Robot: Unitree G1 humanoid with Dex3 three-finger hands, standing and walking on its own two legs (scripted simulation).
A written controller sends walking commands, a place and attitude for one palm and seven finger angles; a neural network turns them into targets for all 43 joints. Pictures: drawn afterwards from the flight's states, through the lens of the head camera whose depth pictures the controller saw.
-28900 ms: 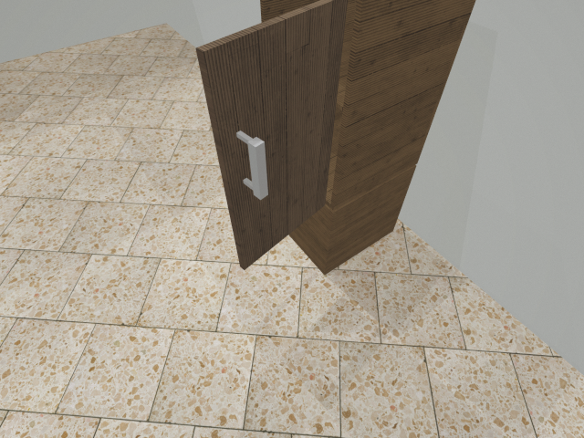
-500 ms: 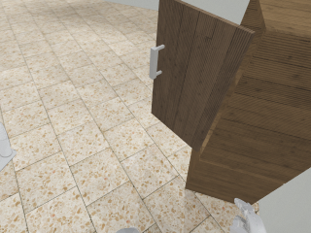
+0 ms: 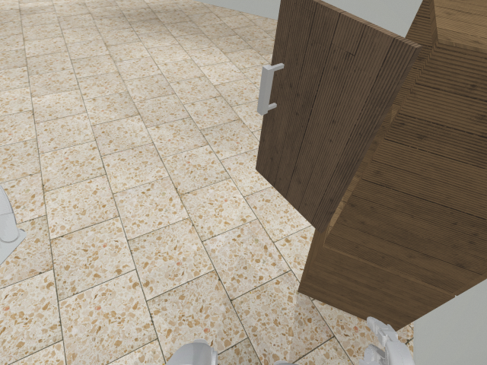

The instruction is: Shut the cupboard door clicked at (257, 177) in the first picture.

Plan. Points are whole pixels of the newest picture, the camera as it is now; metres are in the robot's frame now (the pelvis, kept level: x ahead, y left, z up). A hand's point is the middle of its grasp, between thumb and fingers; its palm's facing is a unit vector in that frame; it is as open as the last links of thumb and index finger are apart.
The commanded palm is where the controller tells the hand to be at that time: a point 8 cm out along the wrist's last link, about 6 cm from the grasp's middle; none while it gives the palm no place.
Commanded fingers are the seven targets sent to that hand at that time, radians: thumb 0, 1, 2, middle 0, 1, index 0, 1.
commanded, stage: step back with the hand held close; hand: left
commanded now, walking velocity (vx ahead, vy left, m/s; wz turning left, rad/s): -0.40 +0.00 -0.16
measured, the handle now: (270, 89) +0.77 -0.03 +0.05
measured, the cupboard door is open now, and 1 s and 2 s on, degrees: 59 59 59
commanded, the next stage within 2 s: stop stepping back and stand still in 0.14 s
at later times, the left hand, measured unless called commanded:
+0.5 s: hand out of the picture +0.14 +0.30 +0.19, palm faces +0.36 -0.85 -0.39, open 7.5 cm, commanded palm +0.08 +0.34 +0.21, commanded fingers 0.00 0.90 0.90 -0.20 -0.30 -0.20 -0.30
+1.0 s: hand out of the picture +0.11 +0.31 +0.19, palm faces +0.38 -0.84 -0.38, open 7.5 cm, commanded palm +0.07 +0.35 +0.21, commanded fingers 0.00 0.90 0.90 -0.20 -0.30 -0.20 -0.30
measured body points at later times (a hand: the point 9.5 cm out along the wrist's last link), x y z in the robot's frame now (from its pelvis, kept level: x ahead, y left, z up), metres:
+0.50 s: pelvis -0.08 +0.05 +0.01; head -0.09 +0.09 +0.46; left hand +0.12 +0.34 +0.21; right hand +0.05 -0.20 -0.06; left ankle -0.04 +0.16 -0.71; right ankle -0.02 -0.08 -0.71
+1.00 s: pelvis -0.10 +0.06 +0.02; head -0.13 +0.09 +0.47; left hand +0.09 +0.35 +0.21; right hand +0.01 -0.20 -0.06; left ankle -0.06 +0.16 -0.71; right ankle -0.17 -0.04 -0.71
